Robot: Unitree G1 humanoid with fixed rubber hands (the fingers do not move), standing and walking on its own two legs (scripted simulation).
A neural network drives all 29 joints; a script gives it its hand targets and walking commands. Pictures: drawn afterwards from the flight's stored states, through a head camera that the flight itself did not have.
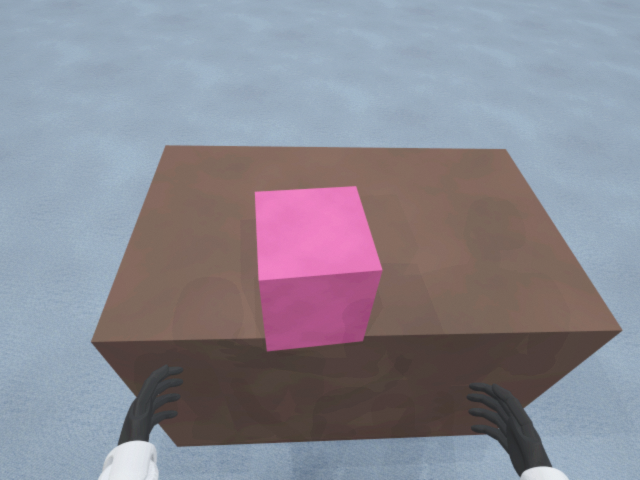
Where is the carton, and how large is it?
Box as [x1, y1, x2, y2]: [255, 186, 381, 350]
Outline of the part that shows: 355,186 255,192 258,277 267,350 362,340 380,277 381,267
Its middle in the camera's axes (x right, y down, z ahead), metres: -0.01 +0.05 +0.64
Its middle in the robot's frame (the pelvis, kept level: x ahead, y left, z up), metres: +0.45 +0.03 -0.03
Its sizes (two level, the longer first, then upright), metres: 0.175 0.165 0.200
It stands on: a pedestal, 0.64 m high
